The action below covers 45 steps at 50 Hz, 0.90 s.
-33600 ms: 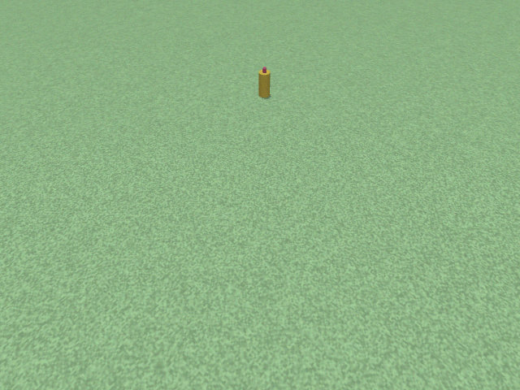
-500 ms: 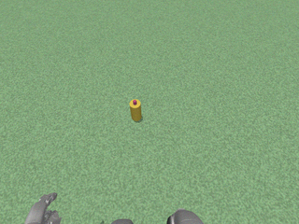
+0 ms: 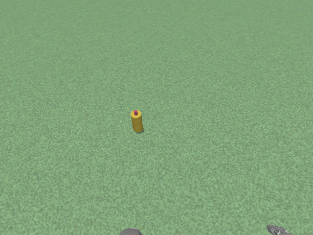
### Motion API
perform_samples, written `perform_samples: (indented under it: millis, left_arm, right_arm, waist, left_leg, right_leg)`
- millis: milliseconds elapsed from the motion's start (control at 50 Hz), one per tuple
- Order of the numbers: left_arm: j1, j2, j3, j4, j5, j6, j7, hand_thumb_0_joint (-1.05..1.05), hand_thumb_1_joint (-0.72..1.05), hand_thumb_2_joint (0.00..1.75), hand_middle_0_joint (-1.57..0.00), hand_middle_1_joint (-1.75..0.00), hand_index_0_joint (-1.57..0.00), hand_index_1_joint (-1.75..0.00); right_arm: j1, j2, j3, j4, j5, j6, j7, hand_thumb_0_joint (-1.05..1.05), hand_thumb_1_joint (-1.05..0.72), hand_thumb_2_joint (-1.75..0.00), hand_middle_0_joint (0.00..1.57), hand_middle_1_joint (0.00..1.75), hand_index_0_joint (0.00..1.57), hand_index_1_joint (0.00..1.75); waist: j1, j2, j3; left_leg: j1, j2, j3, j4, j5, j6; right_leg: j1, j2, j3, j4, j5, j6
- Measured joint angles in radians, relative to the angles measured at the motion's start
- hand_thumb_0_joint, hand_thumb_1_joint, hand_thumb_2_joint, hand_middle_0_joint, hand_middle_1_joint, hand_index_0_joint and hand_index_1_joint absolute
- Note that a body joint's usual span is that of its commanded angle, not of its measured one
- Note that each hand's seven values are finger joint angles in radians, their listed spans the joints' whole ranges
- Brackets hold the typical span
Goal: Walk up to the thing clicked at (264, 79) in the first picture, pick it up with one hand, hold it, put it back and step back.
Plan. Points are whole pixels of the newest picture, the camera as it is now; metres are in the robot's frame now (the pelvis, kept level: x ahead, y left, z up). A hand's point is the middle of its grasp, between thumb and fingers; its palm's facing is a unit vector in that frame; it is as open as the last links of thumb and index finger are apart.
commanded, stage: step back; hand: left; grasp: from the side
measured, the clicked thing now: (136, 120) +1.02 +0.21 -0.65
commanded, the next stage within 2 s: stand in 0.96 s
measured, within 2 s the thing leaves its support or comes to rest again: neither
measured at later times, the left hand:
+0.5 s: hand out of the picture +0.07 +0.27 -0.13, palm faces +0.06 -0.91 -0.41, open 7.4 cm
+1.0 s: hand out of the picture +0.09 +0.29 -0.15, palm faces +0.08 -0.93 -0.35, open 7.4 cm
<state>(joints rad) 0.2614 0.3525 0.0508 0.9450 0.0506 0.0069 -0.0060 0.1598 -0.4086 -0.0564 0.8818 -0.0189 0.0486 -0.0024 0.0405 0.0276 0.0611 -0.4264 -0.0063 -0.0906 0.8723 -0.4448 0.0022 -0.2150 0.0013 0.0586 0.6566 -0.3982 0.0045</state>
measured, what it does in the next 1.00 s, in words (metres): steps on the spot: left foot, then right foot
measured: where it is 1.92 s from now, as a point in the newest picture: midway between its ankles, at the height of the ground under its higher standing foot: outside the picture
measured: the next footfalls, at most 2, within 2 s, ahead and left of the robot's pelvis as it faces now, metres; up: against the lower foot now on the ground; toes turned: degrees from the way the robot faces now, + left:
left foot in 0.12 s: +0.02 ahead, +0.13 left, +0.00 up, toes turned +0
right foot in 0.42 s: +0.06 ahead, -0.11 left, +0.00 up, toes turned +3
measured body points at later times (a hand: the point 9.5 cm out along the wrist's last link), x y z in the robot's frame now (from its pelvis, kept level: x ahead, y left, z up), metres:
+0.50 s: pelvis +0.00 -0.01 +0.00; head +0.01 -0.02 +0.45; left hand +0.07 +0.32 -0.10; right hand +0.06 -0.32 -0.12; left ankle -0.01 +0.13 -0.71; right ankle +0.03 -0.11 -0.72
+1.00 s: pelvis +0.04 +0.02 +0.01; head +0.06 +0.03 +0.46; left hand +0.09 +0.34 -0.12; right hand +0.18 -0.26 -0.11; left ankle +0.05 +0.14 -0.72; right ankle +0.02 -0.11 -0.72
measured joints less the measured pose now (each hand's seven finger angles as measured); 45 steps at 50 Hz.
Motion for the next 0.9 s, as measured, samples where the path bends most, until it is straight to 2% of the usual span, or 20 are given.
perform_samples:
  millis: [60,120,160,200,240,280,380,400,440,460,500,540,600,680,720,740,780,860,880,900]
  left_arm:
    - [0.001,-0.002,0.001,0.013,0.0,-0.009,0.0,0.01,0.9,0.9,-0.2,-0.3,-0.21,-0.3]
    - [-0.014,0.011,0.005,0.005,0.002,-0.017,-0.005,0.01,0.89,0.9,-0.2,-0.3,-0.21,-0.3]
    - [-0.035,0.034,0.01,0.004,-0.003,-0.012,-0.004,0.01,0.89,0.9,-0.2,-0.3,-0.21,-0.3]
    - [-0.039,0.045,0.013,0.009,-0.014,-0.004,0.001,0.01,0.9,0.9,-0.2,-0.3,-0.21,-0.3]
    - [-0.05,0.046,0.009,0.025,-0.019,0.001,0.0,0.01,0.9,0.9,-0.2,-0.3,-0.21,-0.3]
    - [-0.057,0.055,0.01,0.026,-0.023,-0.002,-0.005,0.01,0.9,0.9,-0.2,-0.3,-0.21,-0.3]
    - [-0.072,0.071,0.022,0.025,-0.026,-0.017,-0.014,0.01,0.9,0.9,-0.2,-0.3,-0.21,-0.3]
    - [-0.075,0.069,0.023,0.028,-0.025,-0.02,-0.012,0.01,0.9,0.9,-0.2,-0.3,-0.21,-0.3]
    - [-0.082,0.056,0.025,0.034,-0.02,-0.032,-0.005,0.01,0.9,0.9,-0.2,-0.3,-0.21,-0.3]
    - [-0.086,0.042,0.024,0.036,-0.014,-0.037,-0.002,0.01,0.9,0.9,-0.2,-0.3,-0.21,-0.3]
    - [-0.084,0.022,0.019,0.033,-0.006,-0.042,-0.002,0.0,0.9,0.9,-0.2,-0.3,-0.21,-0.3]
    - [-0.08,0.007,0.014,0.03,-0.006,-0.041,-0.005,0.0,0.9,0.9,-0.2,-0.3,-0.21,-0.3]
    - [-0.076,-0.014,0.002,0.03,-0.011,-0.047,-0.005,0.0,0.9,0.9,-0.2,-0.3,-0.21,-0.3]
    - [-0.088,-0.016,-0.007,0.032,-0.015,-0.046,-0.006,0.0,0.9,0.9,-0.2,-0.3,-0.21,-0.3]
    - [-0.098,-0.01,-0.01,0.029,-0.021,-0.04,-0.004,0.0,0.9,0.9,-0.2,-0.3,-0.21,-0.3]
    - [-0.105,-0.004,-0.011,0.028,-0.025,-0.034,-0.003,0.0,0.89,0.9,-0.2,-0.3,-0.21,-0.3]
    - [-0.119,0.01,-0.01,0.031,-0.034,-0.018,0.003,0.0,0.9,0.9,-0.2,-0.3,-0.21,-0.3]
    - [-0.136,0.025,-0.014,0.05,-0.046,0.0,0.007,0.01,0.9,0.9,-0.2,-0.3,-0.21,-0.3]
    - [-0.136,0.031,-0.014,0.054,-0.045,-0.002,0.007,0.01,0.9,0.9,-0.2,-0.3,-0.21,-0.3]
    - [-0.136,0.034,-0.013,0.059,-0.044,-0.006,0.007,0.0,0.9,0.9,-0.2,-0.3,-0.21,-0.3]
  right_arm:
    - [0.039,-0.006,-0.001,0.03,0.002,-0.008,0.004,0.01,-0.91,-0.89,0.21,0.3,0.2,0.3]
    - [0.069,0.0,0.001,0.064,-0.003,-0.018,0.013,0.01,-0.91,-0.89,0.21,0.3,0.2,0.3]
    - [0.07,0.031,0.001,0.091,-0.009,-0.031,0.015,0.01,-0.91,-0.89,0.21,0.3,0.2,0.3]
    - [0.079,0.056,0.005,0.096,-0.016,-0.05,0.018,0.01,-0.91,-0.89,0.21,0.3,0.2,0.3]
    - [0.095,0.065,0.006,0.096,-0.017,-0.06,0.025,0.01,-0.9,-0.89,0.21,0.3,0.2,0.3]
    - [0.104,0.072,0.009,0.097,-0.021,-0.063,0.026,0.01,-0.9,-0.89,0.21,0.3,0.2,0.31]
    - [0.105,0.062,0.006,0.093,-0.021,-0.065,0.025,0.01,-0.9,-0.89,0.21,0.3,0.2,0.31]
    - [0.105,0.055,0.005,0.091,-0.019,-0.061,0.024,0.01,-0.9,-0.89,0.21,0.3,0.2,0.31]
    - [0.1,0.035,0.004,0.091,-0.009,-0.047,0.018,0.01,-0.9,-0.89,0.21,0.3,0.2,0.31]
    - [0.098,0.026,0.003,0.093,-0.004,-0.04,0.011,0.01,-0.9,-0.89,0.21,0.3,0.2,0.31]
    - [0.099,0.022,0.003,0.102,-0.002,-0.03,-0.002,0.01,-0.9,-0.89,0.21,0.3,0.2,0.3]
    - [0.096,0.022,0.006,0.108,-0.001,-0.031,-0.006,0.01,-0.9,-0.89,0.21,0.3,0.2,0.3]
    - [0.088,0.014,0.009,0.109,0.0,-0.044,-0.004,0.01,-0.91,-0.89,0.21,0.3,0.2,0.3]
    - [0.063,0.016,0.011,0.11,-0.002,-0.053,0.001,0.01,-0.91,-0.89,0.21,0.3,0.2,0.3]
    - [0.049,0.021,0.011,0.111,-0.004,-0.059,0.0,0.01,-0.91,-0.89,0.21,0.3,0.2,0.3]
    - [0.039,0.027,0.009,0.114,-0.005,-0.062,-0.001,0.01,-0.91,-0.89,0.21,0.3,0.2,0.3]
    - [0.016,0.05,0.01,0.121,-0.009,-0.065,-0.005,0.01,-0.91,-0.89,0.21,0.3,0.2,0.3]
    - [-0.019,0.071,0.026,0.124,-0.007,-0.061,-0.002,0.01,-0.9,-0.89,0.21,0.3,0.2,0.3]
    - [-0.029,0.076,0.031,0.125,-0.007,-0.058,-0.002,0.01,-0.9,-0.89,0.21,0.3,0.2,0.3]
    - [-0.042,0.079,0.034,0.127,-0.006,-0.057,-0.002,0.01,-0.9,-0.89,0.21,0.3,0.2,0.3]
  waist:
    - [-0.01,0.016,-0.023]
    - [-0.014,0.02,-0.028]
    - [-0.008,-0.032,0.0]
    - [-0.005,-0.062,0.007]
    - [-0.027,-0.043,-0.001]
    - [-0.034,-0.041,-0.001]
    - [-0.053,-0.047,0.007]
    - [-0.055,-0.045,0.006]
    - [-0.053,-0.021,0.012]
    - [-0.055,0.002,0.014]
    - [-0.045,0.012,0.001]
    - [-0.03,0.001,-0.006]
    - [-0.022,0.002,-0.007]
    - [-0.018,-0.005,0.007]
    - [-0.02,-0.012,0.019]
    - [-0.021,-0.024,0.028]
    - [-0.014,-0.063,0.044]
    - [-0.016,-0.063,0.034]
    - [-0.012,-0.068,0.028]
    - [-0.009,-0.07,0.026]
  left_leg:
    - [0.04,-0.016,-0.01,-0.005,0.003,-0.003]
    - [0.124,-0.006,0.022,-0.149,-0.018,-0.006]
    - [0.168,-0.041,0.051,-0.24,0.106,0.001]
    - [0.189,-0.055,0.072,-0.279,0.134,0.01]
    - [0.19,-0.037,0.051,-0.291,0.138,0.024]
    - [0.203,-0.024,0.043,-0.321,0.152,0.027]
    - [0.208,-0.01,0.04,-0.337,0.157,0.004]
    - [0.203,-0.007,0.038,-0.322,0.147,-0.001]
    - [0.185,0.011,0.029,-0.261,0.109,-0.013]
    - [0.171,0.02,0.005,-0.217,0.087,-0.003]
    - [0.127,-0.003,-0.022,-0.109,-0.012,0.006]
    - [0.093,-0.021,0.002,-0.024,-0.054,0.004]
    - [0.066,-0.015,0.013,-0.014,-0.028,0.003]
    - [0.082,0.017,0.05,-0.138,0.029,0.001]
    - [0.112,0.023,0.078,-0.237,0.109,0.004]
    - [0.123,0.016,0.084,-0.269,0.191,0.0]
    - [0.132,-0.005,0.106,-0.269,0.192,0.002]
    - [0.117,0.011,0.103,-0.252,0.164,0.01]
    - [0.116,0.013,0.109,-0.254,0.162,0.009]
    - [0.114,0.015,0.114,-0.253,0.16,0.007]
  right_leg:
    - [-0.01,-0.018,-0.02,-0.009,0.011,0.01]
    - [-0.03,-0.031,-0.042,0.002,0.01,0.02]
    - [-0.036,-0.072,-0.024,0.029,0.001,0.026]
    - [-0.063,-0.079,0.002,0.083,-0.027,-0.003]
    - [-0.096,-0.047,-0.019,0.162,-0.098,-0.018]
    - [-0.119,-0.035,-0.037,0.192,-0.112,-0.028]
    - [-0.112,-0.033,-0.07,0.065,-0.044,-0.025]
    - [-0.092,-0.027,-0.078,0.005,-0.014,-0.027]
    - [-0.058,-0.004,-0.093,-0.075,0.117,-0.027]
    - [-0.05,0.01,-0.109,-0.075,0.128,-0.027]
    - [-0.045,0.011,-0.12,-0.063,0.105,-0.031]
    - [-0.03,-0.005,-0.113,-0.067,0.093,-0.036]
    - [0.0,-0.019,-0.119,-0.097,0.094,-0.028]
    - [0.007,-0.032,-0.128,-0.082,0.072,-0.016]
    - [-0.001,-0.042,-0.136,-0.048,0.047,-0.006]
    - [-0.007,-0.052,-0.135,-0.022,0.03,0.001]
    - [-0.022,-0.075,-0.111,0.019,0.015,0.006]
    - [-0.022,-0.039,-0.086,0.009,-0.02,-0.019]
    - [-0.013,-0.038,-0.082,-0.02,0.009,-0.024]
    - [-0.006,-0.037,-0.078,-0.041,0.037,-0.012]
